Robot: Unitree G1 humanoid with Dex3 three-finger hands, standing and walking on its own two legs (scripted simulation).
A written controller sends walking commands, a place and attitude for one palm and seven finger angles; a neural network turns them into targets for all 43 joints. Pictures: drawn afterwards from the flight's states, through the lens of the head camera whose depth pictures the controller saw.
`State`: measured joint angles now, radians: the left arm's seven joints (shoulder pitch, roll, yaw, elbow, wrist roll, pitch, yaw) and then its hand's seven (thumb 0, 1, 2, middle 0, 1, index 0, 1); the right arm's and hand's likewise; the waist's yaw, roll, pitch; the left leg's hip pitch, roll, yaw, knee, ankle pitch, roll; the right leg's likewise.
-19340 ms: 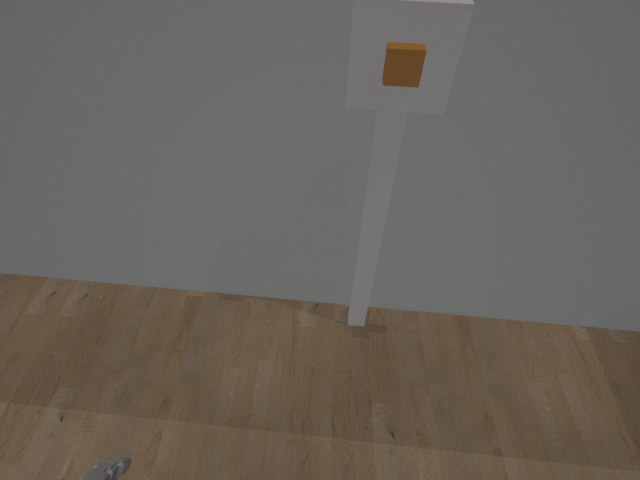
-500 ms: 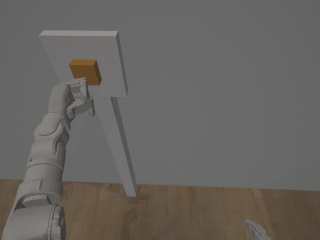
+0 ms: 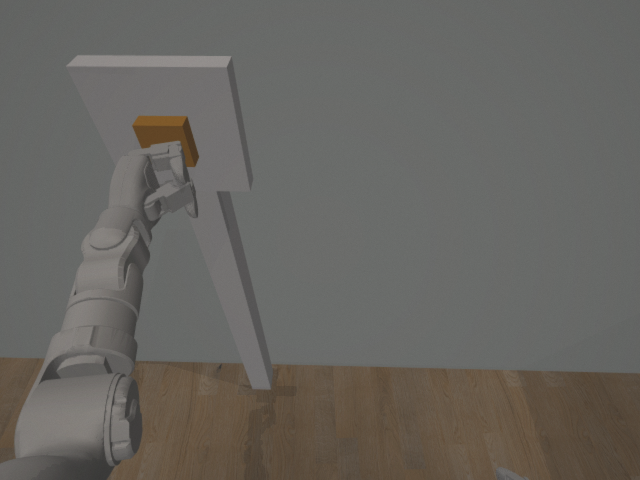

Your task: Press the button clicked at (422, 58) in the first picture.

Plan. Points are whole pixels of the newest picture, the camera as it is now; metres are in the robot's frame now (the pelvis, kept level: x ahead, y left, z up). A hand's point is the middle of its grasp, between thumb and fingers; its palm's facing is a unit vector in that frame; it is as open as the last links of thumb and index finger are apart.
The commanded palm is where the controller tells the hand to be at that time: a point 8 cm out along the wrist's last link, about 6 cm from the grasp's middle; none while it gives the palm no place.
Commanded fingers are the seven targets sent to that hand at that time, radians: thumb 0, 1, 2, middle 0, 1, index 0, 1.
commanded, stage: press the button with the knuckle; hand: left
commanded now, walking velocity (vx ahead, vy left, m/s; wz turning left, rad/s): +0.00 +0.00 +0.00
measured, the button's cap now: (168, 139) +0.49 +0.21 +0.19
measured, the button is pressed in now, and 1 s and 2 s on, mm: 3 11 0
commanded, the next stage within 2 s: hold the button down briefly in 0.36 s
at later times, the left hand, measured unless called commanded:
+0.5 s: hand (185, 182) +0.44 +0.18 +0.16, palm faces +0.01 -1.00 -0.02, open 3.0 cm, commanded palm +0.45 +0.23 +0.16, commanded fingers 0.00 0.90 0.90 -1.30 -1.50 -1.30 -1.50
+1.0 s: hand (186, 184) +0.44 +0.18 +0.16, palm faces +0.01 -1.00 -0.01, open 3.0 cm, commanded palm +0.42 +0.23 +0.16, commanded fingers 0.00 0.90 0.90 -1.30 -1.50 -1.30 -1.50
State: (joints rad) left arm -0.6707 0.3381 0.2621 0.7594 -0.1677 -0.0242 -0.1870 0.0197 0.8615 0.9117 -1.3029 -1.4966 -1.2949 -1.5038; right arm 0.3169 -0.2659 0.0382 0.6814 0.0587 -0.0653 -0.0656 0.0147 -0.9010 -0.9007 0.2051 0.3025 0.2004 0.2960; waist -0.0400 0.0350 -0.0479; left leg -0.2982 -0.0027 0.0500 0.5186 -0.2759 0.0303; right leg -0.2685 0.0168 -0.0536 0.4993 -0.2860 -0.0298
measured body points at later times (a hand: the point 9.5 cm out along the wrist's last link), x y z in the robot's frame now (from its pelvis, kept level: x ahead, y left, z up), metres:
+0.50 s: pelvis -0.03 -0.01 -0.01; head +0.01 -0.01 +0.44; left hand +0.43 +0.24 +0.16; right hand +0.02 -0.27 -0.13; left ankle -0.01 +0.10 -0.74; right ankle -0.02 -0.10 -0.74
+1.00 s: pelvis -0.03 +0.00 -0.01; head +0.00 +0.00 +0.44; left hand +0.43 +0.24 +0.16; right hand +0.01 -0.26 -0.13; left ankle -0.01 +0.10 -0.74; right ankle -0.02 -0.10 -0.74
